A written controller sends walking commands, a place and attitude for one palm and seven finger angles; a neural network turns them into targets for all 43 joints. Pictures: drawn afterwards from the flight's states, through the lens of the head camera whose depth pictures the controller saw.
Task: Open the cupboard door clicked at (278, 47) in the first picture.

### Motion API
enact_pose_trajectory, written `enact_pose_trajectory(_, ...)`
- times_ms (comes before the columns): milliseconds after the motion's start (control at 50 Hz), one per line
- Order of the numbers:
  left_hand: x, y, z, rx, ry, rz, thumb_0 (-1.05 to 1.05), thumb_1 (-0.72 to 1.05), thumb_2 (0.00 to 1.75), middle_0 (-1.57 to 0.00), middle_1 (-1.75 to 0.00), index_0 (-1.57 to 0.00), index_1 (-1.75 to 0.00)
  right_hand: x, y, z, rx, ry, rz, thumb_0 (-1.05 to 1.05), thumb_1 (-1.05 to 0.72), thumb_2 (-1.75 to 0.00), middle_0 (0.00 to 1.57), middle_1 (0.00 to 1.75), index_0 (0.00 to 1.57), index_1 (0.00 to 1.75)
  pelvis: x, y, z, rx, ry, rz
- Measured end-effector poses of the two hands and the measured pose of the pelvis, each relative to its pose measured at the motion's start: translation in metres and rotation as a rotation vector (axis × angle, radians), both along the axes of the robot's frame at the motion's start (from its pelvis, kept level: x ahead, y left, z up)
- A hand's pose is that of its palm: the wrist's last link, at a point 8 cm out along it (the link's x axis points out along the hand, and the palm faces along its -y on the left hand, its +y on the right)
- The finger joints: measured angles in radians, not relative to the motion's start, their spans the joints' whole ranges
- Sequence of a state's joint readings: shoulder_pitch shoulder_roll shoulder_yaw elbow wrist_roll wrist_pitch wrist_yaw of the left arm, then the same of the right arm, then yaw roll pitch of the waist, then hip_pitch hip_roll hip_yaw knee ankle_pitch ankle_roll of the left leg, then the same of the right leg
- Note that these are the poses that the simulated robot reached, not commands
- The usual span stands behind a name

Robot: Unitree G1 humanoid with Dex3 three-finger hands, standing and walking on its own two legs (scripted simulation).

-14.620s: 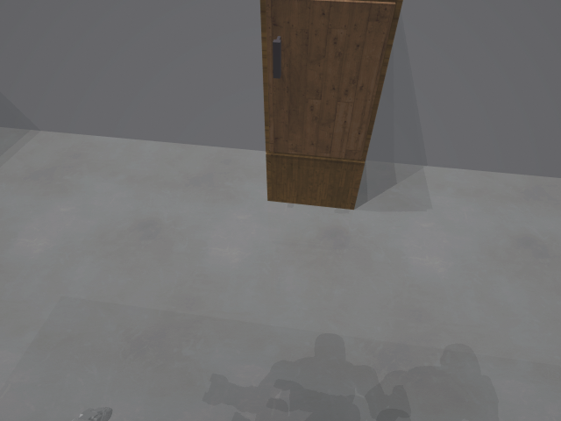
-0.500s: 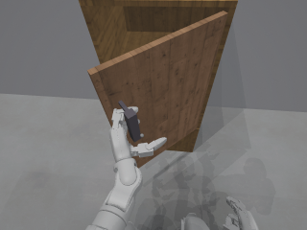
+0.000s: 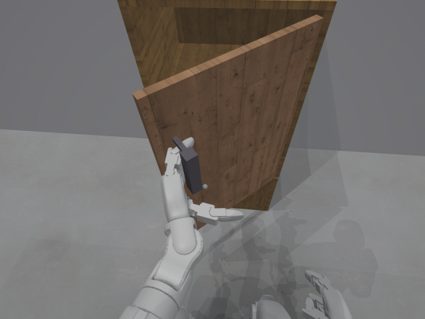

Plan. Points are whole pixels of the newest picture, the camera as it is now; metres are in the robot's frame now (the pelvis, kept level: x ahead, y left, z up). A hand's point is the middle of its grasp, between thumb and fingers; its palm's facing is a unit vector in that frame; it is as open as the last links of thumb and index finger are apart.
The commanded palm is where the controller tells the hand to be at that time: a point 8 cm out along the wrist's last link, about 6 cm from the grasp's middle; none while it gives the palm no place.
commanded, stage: slide the hand sideways off the handle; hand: left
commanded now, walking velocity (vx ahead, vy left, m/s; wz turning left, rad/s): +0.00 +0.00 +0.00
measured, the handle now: (186, 165) +0.40 +0.07 +0.05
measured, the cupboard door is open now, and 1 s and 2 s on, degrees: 41 43 43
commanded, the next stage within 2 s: draw the hand back to the body in 1.16 s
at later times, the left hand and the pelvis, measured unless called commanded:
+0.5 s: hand (194, 215) +0.29 +0.05 +0.05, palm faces -0.16 -0.99 -0.03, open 16.3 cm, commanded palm +0.27 +0.11 +0.05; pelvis +0.01 +0.01 -0.01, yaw -1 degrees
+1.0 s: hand (162, 237) +0.25 +0.10 +0.04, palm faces -0.09 -0.99 -0.04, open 16.3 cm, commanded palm +0.23 +0.16 +0.05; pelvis +0.02 +0.00 -0.02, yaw +0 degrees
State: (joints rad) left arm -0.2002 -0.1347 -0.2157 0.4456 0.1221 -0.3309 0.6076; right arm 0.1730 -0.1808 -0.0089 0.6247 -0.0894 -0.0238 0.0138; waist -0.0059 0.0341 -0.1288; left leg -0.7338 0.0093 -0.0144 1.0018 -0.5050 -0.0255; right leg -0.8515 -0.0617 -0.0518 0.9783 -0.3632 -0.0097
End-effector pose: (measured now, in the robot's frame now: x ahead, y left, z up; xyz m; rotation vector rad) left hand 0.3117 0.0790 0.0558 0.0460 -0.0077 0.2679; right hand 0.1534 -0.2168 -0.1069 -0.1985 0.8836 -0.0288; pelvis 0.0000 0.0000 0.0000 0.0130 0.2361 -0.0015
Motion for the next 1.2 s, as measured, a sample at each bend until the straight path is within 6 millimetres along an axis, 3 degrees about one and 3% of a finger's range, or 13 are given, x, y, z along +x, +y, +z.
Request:
enact_pose_trajectory(100, -0.004, 0.016, -0.002, 0.085, -0.037, -0.320, -0.02, -0.49, 0.30, -0.30, -0.46, -0.19, -0.50, 0.000, 0.000, 0.001, -0.007, -0.023, 0.000, 0.01, -0.90, -0.90, 0.20, 0.30, 0.20, 0.30, -0.002, 0.003, -0.004, -0.002, -0.009, 0.015)
enact_pose_trajectory(180, -0.005, 0.021, -0.003, 0.027, 0.004, -0.468, -0.02, -0.50, 0.30, -0.23, -0.38, -0.14, -0.41, -0.003, 0.000, 0.003, 0.001, -0.041, -0.026, 0.01, -0.90, -0.90, 0.20, 0.30, 0.20, 0.30, -0.003, 0.009, -0.003, -0.007, -0.025, 0.016)
enact_pose_trajectory(280, -0.007, 0.018, -0.004, -0.052, 0.026, -0.439, -0.02, -0.50, 0.30, -0.17, -0.33, -0.16, -0.35, -0.007, 0.002, 0.010, 0.006, -0.059, -0.034, 0.01, -0.90, -0.90, 0.20, 0.30, 0.20, 0.30, 0.000, 0.013, -0.002, -0.001, -0.017, 0.004)
enact_pose_trajectory(440, -0.026, 0.019, -0.006, -0.032, -0.009, -0.432, -0.02, -0.50, 0.30, -0.13, -0.30, -0.15, -0.31, -0.002, 0.006, 0.012, 0.015, -0.073, -0.035, 0.01, -0.90, -0.90, 0.20, 0.30, 0.20, 0.30, 0.006, 0.015, -0.006, -0.002, -0.008, -0.010)
enact_pose_trajectory(660, -0.046, 0.048, -0.005, -0.016, 0.023, -0.385, -0.02, -0.50, 0.30, -0.15, -0.30, -0.15, -0.30, 0.025, 0.010, 0.016, 0.015, -0.126, -0.015, 0.01, -0.90, -0.90, 0.20, 0.30, 0.20, 0.30, 0.014, 0.012, -0.008, -0.008, -0.006, 0.000)
enact_pose_trajectory(840, -0.062, 0.055, -0.006, -0.022, 0.042, -0.394, -0.02, -0.50, 0.30, -0.15, -0.30, -0.15, -0.30, 0.043, 0.008, 0.020, 0.010, -0.181, 0.005, 0.01, -0.90, -0.90, 0.20, 0.30, 0.20, 0.30, 0.018, 0.008, -0.012, -0.010, 0.002, 0.009)
enact_pose_trajectory(1200, -0.091, 0.098, -0.007, -0.007, 0.056, -0.367, -0.02, -0.50, 0.30, -0.15, -0.30, -0.15, -0.30, 0.036, -0.006, 0.017, -0.026, -0.205, -0.015, 0.01, -0.90, -0.90, 0.20, 0.30, 0.20, 0.30, 0.017, 0.004, -0.021, -0.022, 0.008, 0.016)
